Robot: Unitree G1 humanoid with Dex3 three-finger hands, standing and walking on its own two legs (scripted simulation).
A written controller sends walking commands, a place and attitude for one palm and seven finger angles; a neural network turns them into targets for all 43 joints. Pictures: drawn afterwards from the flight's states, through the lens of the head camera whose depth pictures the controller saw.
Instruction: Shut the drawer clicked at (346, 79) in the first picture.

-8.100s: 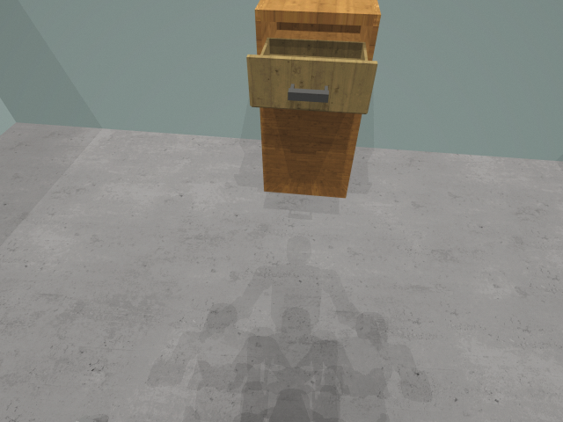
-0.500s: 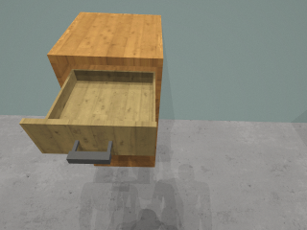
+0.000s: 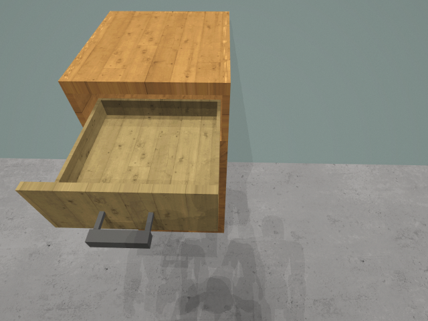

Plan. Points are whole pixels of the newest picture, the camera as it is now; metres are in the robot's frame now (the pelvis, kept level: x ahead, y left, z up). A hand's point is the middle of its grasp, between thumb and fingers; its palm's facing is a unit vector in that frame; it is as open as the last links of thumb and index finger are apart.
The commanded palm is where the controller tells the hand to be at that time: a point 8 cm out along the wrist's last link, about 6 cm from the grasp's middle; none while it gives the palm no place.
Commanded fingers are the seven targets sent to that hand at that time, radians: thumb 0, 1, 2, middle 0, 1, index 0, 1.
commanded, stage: come to a stop and stand still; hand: left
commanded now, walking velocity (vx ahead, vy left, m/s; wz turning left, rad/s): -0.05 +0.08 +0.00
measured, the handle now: (122, 227) +0.29 +0.20 -0.01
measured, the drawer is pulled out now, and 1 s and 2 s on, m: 0.30 0.30 0.28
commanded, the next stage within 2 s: look again from close up in 0.54 s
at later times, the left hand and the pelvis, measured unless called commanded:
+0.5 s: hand out of the picture -0.02 +0.19 -0.16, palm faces +0.00 -0.97 -0.25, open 7.4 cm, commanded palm none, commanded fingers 0.00 0.90 0.90 -0.20 -0.30 -0.20 -0.30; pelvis -0.04 +0.01 +0.00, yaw -1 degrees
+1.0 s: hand out of the picture -0.03 +0.16 -0.16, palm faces +0.00 -0.98 -0.22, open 7.3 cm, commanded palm none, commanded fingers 0.00 0.90 0.90 -0.20 -0.30 -0.20 -0.30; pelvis -0.03 -0.01 +0.01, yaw -1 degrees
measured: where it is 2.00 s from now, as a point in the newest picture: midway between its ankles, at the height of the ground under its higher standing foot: outside the picture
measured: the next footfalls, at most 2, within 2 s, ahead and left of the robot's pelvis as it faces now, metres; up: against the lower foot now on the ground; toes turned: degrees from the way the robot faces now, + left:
none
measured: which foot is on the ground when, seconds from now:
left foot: down 0.00-1.00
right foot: down 0.00-1.00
